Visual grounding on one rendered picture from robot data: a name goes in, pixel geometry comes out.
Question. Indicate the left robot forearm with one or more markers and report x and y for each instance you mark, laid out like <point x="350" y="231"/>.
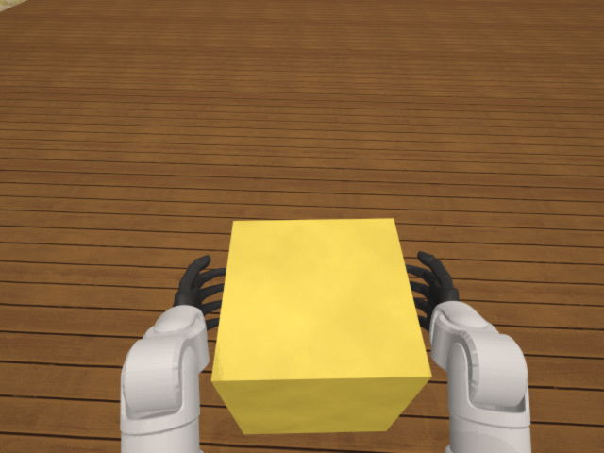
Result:
<point x="160" y="401"/>

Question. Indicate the right robot forearm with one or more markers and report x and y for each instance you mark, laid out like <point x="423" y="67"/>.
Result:
<point x="487" y="382"/>

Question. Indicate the robot right hand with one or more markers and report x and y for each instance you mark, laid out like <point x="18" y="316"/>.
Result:
<point x="440" y="287"/>

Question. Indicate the carton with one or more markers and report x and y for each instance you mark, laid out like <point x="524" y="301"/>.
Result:
<point x="318" y="330"/>

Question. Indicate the robot left hand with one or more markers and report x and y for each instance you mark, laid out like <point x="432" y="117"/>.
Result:
<point x="189" y="293"/>

